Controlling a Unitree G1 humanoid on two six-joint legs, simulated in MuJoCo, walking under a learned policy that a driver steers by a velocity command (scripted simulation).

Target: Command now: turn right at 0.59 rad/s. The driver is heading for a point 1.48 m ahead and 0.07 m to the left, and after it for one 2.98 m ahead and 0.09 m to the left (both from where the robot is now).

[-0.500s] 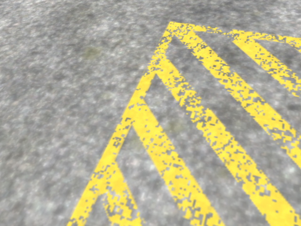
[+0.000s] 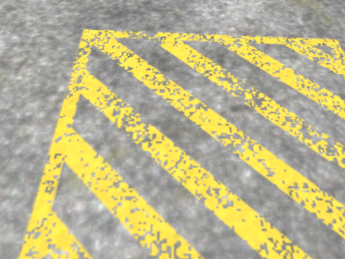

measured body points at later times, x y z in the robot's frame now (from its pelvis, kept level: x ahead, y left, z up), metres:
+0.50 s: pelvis +0.00 -0.05 +0.00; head +0.03 -0.09 +0.45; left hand +0.22 +0.17 -0.07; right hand +0.05 -0.37 -0.13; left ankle +0.00 +0.11 -0.67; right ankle -0.02 -0.15 -0.74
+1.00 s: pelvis +0.01 -0.04 +0.00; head +0.02 -0.04 +0.45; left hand +0.18 +0.19 -0.12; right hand +0.04 -0.33 -0.13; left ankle +0.03 +0.09 -0.74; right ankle -0.01 -0.15 -0.74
